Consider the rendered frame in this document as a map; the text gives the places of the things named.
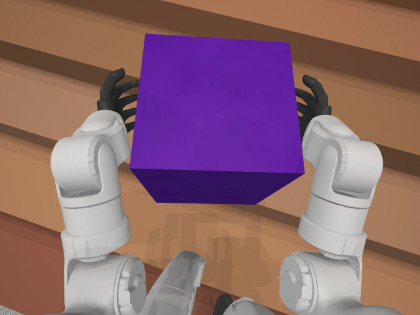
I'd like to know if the right robot foot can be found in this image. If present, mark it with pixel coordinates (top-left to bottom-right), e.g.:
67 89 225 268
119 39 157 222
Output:
213 294 233 315

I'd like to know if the robot left upper arm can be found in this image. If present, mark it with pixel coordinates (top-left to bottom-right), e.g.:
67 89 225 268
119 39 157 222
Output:
46 254 147 315

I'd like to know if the robot left hand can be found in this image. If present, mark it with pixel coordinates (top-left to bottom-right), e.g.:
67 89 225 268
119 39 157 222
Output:
97 68 140 133

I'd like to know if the robot right hand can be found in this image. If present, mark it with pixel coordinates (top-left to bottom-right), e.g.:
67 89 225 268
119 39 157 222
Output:
295 75 331 143

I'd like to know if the robot right upper arm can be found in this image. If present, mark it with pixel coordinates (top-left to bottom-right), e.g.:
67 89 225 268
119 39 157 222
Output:
279 251 403 315

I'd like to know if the robot right thigh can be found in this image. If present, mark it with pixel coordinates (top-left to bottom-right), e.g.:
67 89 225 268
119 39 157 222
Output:
227 301 275 315

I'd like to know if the robot right forearm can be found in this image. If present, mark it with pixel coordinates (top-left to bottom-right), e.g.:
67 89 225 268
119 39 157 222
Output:
298 115 383 296

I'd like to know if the carton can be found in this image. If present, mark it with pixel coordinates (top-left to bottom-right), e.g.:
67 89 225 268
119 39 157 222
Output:
129 33 305 205

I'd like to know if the robot left forearm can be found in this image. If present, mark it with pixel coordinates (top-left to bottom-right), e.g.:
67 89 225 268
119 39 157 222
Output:
51 110 131 307

